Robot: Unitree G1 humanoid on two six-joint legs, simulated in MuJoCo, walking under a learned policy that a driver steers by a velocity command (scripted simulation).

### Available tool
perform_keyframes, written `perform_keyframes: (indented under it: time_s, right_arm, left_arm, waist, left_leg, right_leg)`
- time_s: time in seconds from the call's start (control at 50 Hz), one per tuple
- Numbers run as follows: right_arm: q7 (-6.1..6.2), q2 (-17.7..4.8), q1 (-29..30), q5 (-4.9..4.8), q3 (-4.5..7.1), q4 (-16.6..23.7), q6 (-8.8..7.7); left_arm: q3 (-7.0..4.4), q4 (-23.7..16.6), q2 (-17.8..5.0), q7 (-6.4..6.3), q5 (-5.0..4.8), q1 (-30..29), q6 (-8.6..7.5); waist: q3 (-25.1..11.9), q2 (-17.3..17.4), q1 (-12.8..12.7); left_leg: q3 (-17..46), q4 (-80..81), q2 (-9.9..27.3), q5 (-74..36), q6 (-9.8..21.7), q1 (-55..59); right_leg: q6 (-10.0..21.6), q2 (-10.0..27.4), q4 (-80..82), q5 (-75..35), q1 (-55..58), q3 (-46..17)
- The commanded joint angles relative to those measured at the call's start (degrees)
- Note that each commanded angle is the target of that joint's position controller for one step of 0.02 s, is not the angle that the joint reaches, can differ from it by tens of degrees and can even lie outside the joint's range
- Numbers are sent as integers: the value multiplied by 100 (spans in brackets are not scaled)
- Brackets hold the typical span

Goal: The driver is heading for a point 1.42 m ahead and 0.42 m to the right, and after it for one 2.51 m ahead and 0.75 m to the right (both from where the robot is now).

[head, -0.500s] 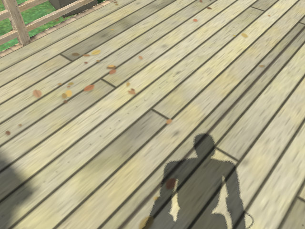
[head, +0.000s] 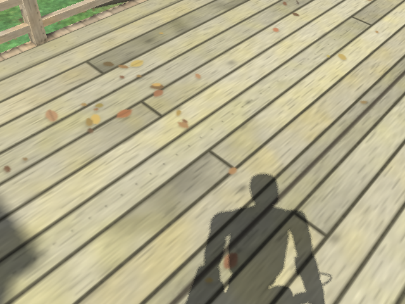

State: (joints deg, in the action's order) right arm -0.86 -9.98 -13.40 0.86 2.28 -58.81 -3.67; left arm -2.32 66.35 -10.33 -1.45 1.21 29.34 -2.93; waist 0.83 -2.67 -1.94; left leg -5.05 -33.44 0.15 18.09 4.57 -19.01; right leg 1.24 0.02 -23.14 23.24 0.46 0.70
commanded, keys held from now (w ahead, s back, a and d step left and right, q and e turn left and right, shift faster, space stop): w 0.78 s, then w+e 0.22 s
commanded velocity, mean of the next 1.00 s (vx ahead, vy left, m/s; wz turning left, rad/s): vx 0.47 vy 0.00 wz -0.05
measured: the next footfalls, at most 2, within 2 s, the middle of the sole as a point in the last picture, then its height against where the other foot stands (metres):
right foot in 0.50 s outside the picture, level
left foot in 1.06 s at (177, 236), level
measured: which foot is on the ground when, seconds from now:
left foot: down 0.00-0.50, up 0.52-1.00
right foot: down 0.00-0.02, up 0.04-0.48, down 0.50-1.00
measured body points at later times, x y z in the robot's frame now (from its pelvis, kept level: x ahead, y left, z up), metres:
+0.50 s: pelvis +0.25 +0.01 -0.01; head +0.29 +0.01 +0.44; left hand +0.44 +0.22 -0.13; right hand +0.13 -0.20 -0.15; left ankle +0.05 +0.09 -0.73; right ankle +0.39 -0.05 -0.73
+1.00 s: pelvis +0.53 +0.01 +0.00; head +0.57 +0.01 +0.45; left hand +0.43 +0.23 -0.14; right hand +0.72 -0.20 -0.11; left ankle +0.70 +0.12 -0.70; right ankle +0.39 -0.05 -0.73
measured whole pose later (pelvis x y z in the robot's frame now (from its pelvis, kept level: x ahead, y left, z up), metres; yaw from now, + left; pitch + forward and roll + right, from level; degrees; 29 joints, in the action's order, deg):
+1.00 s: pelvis +0.53 +0.01 +0.00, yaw -4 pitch +1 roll -1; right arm -1.5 -10.1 1.1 1.0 1.5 -50.2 -2.7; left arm -1.5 61.9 -8.2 -0.6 1.2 29.2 -5.3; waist 3.3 1.7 -5.5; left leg -2.5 -35.2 3.2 2.7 1.6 -33.1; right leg 4.7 -5.2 -12.3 18.4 5.1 0.9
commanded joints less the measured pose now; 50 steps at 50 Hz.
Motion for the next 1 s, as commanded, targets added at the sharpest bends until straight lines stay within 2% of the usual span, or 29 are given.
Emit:
perform_keyframes:
  time_s: [0.02,0.04,0.06,0.08,0.1,0.14,0.16,0.24,0.32,0.38,0.4,0.44,0.46,0.48,0.5,0.52,0.54,0.56,0.58,0.6,0.64,0.66,0.7,0.76,0.82,0.86,0.94,0.98,1.0]
  right_arm:
    - [98,-707,-2106,45,288,-365,-113]
    - [122,-1278,-2764,61,403,-471,-76]
    - [134,-931,-2251,38,301,-421,8]
    - [111,-801,-1556,48,243,-190,-1]
    - [82,-694,-1155,38,200,-66,-46]
    - [102,-447,-974,7,91,-46,-143]
    - [122,-400,-1112,3,57,-107,-183]
    - [161,-443,-1660,0,-11,-319,-250]
    - [166,-388,-1787,10,-79,-340,-271]
    - [199,-485,-1924,9,-66,-404,-290]
    - [212,-516,-1913,8,-59,-421,-294]
    - [228,-615,-1754,27,-33,-417,-307]
    - [243,-693,-1677,46,-7,-415,-298]
    - [246,-756,-1606,62,17,-408,-265]
    - [230,-772,-1540,34,23,-380,-239]
    - [193,-526,-1669,1,-33,-224,-228]
    - [100,15,-2350,-195,-76,-206,-198]
    - [112,-509,-1669,-68,41,-99,-171]
    - [83,-581,-1088,-31,73,109,-196]
    - [77,-484,-902,-13,72,138,-208]
    - [33,-247,-1087,121,53,85,-73]
    - [8,-185,-1105,134,54,88,-11]
    - [-28,-201,-850,142,67,200,81]
    - [-64,-323,13,125,76,512,144]
    - [-78,-342,810,72,54,795,125]
    - [-80,-299,1191,45,21,926,112]
    - [-60,-372,1796,21,2,1181,59]
    - [-52,-467,1920,2,15,1317,-2]
    - [-42,-530,1790,-11,33,1327,-42]
  left_arm:
    - [3,-410,-380,80,-19,-502,-189]
    - [71,-654,-29,121,-49,-347,-208]
    - [-37,-729,-422,159,108,-730,-170]
    - [-32,-829,-338,221,95,-1003,-180]
    - [-16,-826,-247,258,48,-1053,-209]
    - [-39,-773,-201,293,81,-900,-139]
    - [-55,-770,-206,308,82,-866,-85]
    - [-77,-1076,-223,340,61,-1663,44]
    - [0,-1517,-134,367,1,-2819,37]
    - [20,-1688,-179,356,-36,-3226,27]
    - [5,-1726,-228,339,-33,-3255,16]
    - [-57,-1690,-357,277,-24,-2941,-28]
    - [-114,-1563,-456,236,-20,-2495,-58]
    - [-192,-1314,-569,194,-21,-1731,-99]
    - [-284,-1023,-726,144,40,-834,-146]
    - [-424,-876,-1236,99,181,38,-166]
    - [-476,-921,-1478,162,191,-70,-124]
    - [-429,-997,-1218,205,-17,-749,-85]
    - [-319,-1107,-852,220,-73,-1317,-111]
    - [-241,-1089,-573,239,-43,-1506,-167]
    - [-123,-918,-264,181,-43,-1373,-253]
    - [-106,-834,-266,159,-40,-1182,-299]
    - [-117,-734,-450,137,-48,-901,-359]
    - [-103,-678,-558,141,-58,-550,-356]
    - [-45,-626,-480,143,-73,-185,-335]
    - [-35,-584,-516,125,-71,59,-326]
    - [-49,-546,-615,72,-18,332,-286]
    - [-86,-574,-707,38,19,280,-265]
    - [-110,-607,-763,24,33,168,-256]
  waist:
    - [60,962,1188]
    - [-340,2250,1162]
    - [168,1246,865]
    - [560,677,600]
    - [653,393,417]
    - [549,446,148]
    - [484,516,112]
    - [562,618,163]
    - [777,697,327]
    - [801,773,383]
    - [795,757,351]
    - [573,767,126]
    - [315,806,-74]
    - [-80,770,-375]
    - [-520,651,-741]
    - [-1213,31,-905]
    - [-1669,-1068,-419]
    - [-1033,-137,-277]
    - [-274,71,-122]
    - [51,356,41]
    - [143,225,353]
    - [153,175,394]
    - [252,119,440]
    - [477,55,286]
    - [573,31,82]
    - [552,-39,-43]
    - [529,-121,-220]
    - [522,-170,-177]
    - [478,-196,-64]
  left_leg:
    - [1185,1258,682,566,264,2875]
    - [3928,2361,2161,1776,871,3407]
    - [4163,2506,2185,2011,951,2694]
    - [3536,2445,2055,1705,875,2152]
    - [2900,2531,1802,873,763,1757]
    - [1998,2610,1369,-287,563,1486]
    - [1731,2581,1279,-872,541,1551]
    - [1086,2534,1116,-2545,559,1832]
    - [714,2611,945,-3159,533,1659]
    - [615,2580,1043,-3613,528,1862]
    - [605,2501,1115,-3886,532,2009]
    - [484,1957,1190,-5197,489,2325]
    - [427,1388,1199,-5897,440,2466]
    - [363,476,1135,-6145,389,2477]
    - [248,-722,956,-5407,314,1900]
    - [33,-2567,592,-3121,263,773]
    - [276,-4585,-551,1279,86,-1188]
    - [884,-4740,-130,699,213,-1702]
    - [815,-4413,125,74,232,-1769]
    - [795,-4090,303,-230,224,-1513]
    - [774,-3587,495,-346,107,-935]
    - [720,-3447,501,-355,49,-853]
    - [593,-3155,555,-496,-52,-1101]
    - [408,-2490,667,-1112,-201,-1767]
    - [239,-1517,599,-1632,-331,-1910]
    - [158,-965,466,-1843,-381,-1857]
    - [155,-318,277,-1743,-359,-1935]
    - [222,-78,222,-1440,-278,-1834]
    - [243,92,164,-1244,-215,-1552]
  right_leg:
    - [551,390,-1772,-1415,-2667,62]
    - [330,-361,-3707,605,-3856,553]
    - [455,4,-4531,550,-4154,-80]
    - [524,275,-4700,-94,-4258,-198]
    - [510,433,-4519,-592,-4047,-232]
    - [391,559,-4151,-933,-3636,-143]
    - [339,521,-4075,-1003,-3596,-51]
    - [190,463,-3574,-1380,-4137,243]
    - [139,296,-2148,-1966,-3917,517]
    - [286,141,-1368,-2151,-3477,658]
    - [375,107,-1228,-2118,-3365,656]
    - [598,-90,-1041,-1836,-2842,698]
    - [708,-238,-1007,-1596,-2384,708]
    - [819,-390,-795,-1511,-1649,721]
    - [950,-229,-477,-1597,-452,535]
    - [1215,1154,-390,-689,831,-1032]
    - [2099,2495,588,-174,1867,-4087]
    - [1826,2133,999,594,1186,-3884]
    - [1603,1977,1154,362,284,-2932]
    - [1442,1743,1318,-448,-363,-2344]
    - [1164,1336,1439,-1406,-1029,-1459]
    - [1145,1262,1463,-1784,-1108,-1263]
    - [1133,1155,1544,-2214,-1116,-928]
    - [1050,1034,1719,-2495,-905,-650]
    - [950,898,1676,-3128,-676,-538]
    - [925,879,1563,-3453,-420,-562]
    - [1084,1009,1183,-3935,310,-798]
    - [1125,1129,936,-4241,570,-963]
    - [1076,1151,755,-4505,581,-988]
Keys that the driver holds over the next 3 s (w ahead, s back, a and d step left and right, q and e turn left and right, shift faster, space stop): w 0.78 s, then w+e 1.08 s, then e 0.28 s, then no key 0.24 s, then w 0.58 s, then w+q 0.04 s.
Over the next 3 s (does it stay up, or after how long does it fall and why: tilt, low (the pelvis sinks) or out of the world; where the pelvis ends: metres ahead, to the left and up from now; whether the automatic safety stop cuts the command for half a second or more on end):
stays up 1.24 -0.29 -0.01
